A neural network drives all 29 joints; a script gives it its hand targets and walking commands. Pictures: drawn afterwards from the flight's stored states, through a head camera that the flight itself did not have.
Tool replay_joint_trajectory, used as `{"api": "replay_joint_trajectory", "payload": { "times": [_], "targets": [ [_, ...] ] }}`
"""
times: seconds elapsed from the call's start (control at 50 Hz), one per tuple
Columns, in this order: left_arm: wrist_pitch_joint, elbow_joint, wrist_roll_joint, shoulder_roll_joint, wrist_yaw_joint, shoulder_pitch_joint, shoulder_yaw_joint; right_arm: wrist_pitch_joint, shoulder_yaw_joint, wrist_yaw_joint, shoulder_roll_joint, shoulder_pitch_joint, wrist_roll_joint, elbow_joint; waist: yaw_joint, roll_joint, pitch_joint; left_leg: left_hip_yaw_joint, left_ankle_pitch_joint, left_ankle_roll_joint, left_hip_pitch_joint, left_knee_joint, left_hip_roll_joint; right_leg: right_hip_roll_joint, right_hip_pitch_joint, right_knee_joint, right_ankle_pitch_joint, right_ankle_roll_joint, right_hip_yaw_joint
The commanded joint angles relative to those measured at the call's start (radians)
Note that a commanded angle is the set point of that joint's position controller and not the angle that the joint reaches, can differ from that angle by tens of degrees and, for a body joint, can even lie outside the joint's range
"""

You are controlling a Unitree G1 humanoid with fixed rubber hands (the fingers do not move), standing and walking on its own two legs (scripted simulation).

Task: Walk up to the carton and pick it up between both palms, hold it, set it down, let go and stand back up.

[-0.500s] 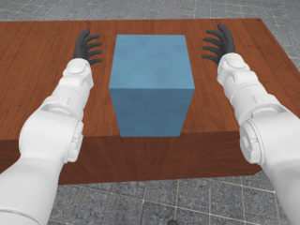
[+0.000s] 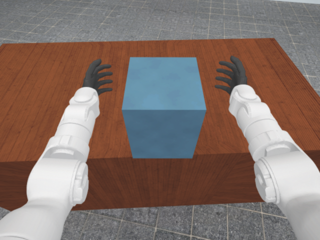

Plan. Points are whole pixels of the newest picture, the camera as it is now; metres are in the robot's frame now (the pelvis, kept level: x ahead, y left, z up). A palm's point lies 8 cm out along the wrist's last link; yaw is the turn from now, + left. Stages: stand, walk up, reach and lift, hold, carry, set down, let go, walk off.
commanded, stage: set down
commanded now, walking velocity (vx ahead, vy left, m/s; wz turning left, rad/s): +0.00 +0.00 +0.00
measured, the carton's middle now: (162, 110) +0.48 +0.02 +0.00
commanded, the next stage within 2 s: none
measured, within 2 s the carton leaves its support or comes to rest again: neither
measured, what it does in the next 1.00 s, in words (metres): stands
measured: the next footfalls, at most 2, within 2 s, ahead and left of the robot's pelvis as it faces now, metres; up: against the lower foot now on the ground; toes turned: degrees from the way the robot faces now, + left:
none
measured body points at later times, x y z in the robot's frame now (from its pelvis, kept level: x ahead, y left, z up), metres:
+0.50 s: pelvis -0.01 +0.01 +0.00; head +0.00 +0.02 +0.45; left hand +0.38 +0.21 +0.07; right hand +0.38 -0.16 +0.08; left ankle +0.00 +0.13 -0.75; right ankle +0.03 -0.12 -0.75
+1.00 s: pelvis +0.01 +0.02 +0.00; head +0.01 +0.03 +0.45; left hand +0.30 +0.21 +0.00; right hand +0.31 -0.18 +0.01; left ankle +0.00 +0.13 -0.75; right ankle +0.03 -0.12 -0.75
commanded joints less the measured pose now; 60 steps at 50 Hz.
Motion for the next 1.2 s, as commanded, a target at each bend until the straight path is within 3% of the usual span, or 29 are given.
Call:
{"api": "replay_joint_trajectory", "payload": {
  "times": [0.0,0.12,0.42,0.76,1.18],
  "targets": [
    [-0.046,-0.291,0.015,0.119,0.000,-0.376,0.052,-0.058,-0.038,-0.004,-0.110,-0.340,-0.037,-0.307,0.004,0.019,-0.547,0.051,0.379,-0.046,0.147,0.000,-0.066,0.047,0.366,0.043,0.290,0.029,0.010],
    [-0.066,-0.377,0.009,0.102,0.005,-0.292,0.059,-0.068,-0.057,0.004,-0.080,-0.243,-0.077,-0.413,0.008,0.007,-0.538,0.054,0.273,-0.026,0.108,-0.015,-0.070,0.036,0.366,0.044,0.208,0.029,0.028],
    [-0.131,-0.413,0.050,0.009,0.001,-0.009,0.046,-0.143,-0.081,0.021,-0.018,0.053,-0.136,-0.415,0.007,0.027,-0.330,0.050,0.173,-0.019,0.112,-0.046,-0.068,0.030,0.309,0.011,0.026,0.007,0.034],
    [-0.271,-0.634,0.055,-0.063,0.028,0.399,-0.013,-0.292,-0.074,0.100,-0.008,0.447,-0.169,-0.605,0.008,0.024,-0.264,0.032,0.233,-0.024,0.141,-0.051,-0.063,0.031,0.321,0.019,0.074,-0.014,0.047],
    [-0.506,-0.552,0.042,-0.064,0.028,0.753,-0.070,-0.511,-0.047,0.135,0.029,0.780,-0.206,-0.535,0.006,0.011,-0.119,0.022,0.207,-0.030,0.111,-0.042,-0.052,0.009,0.332,0.041,0.110,-0.028,0.071]
  ]
}}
